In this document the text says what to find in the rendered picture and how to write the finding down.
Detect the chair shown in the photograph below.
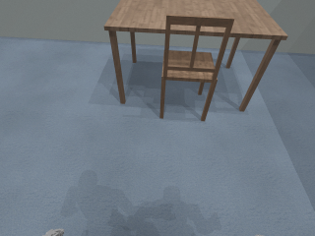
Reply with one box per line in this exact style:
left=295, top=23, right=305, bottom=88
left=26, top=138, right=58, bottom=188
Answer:
left=159, top=14, right=235, bottom=122

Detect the table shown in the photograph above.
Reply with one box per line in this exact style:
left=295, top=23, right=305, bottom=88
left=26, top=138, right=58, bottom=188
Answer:
left=104, top=0, right=288, bottom=112

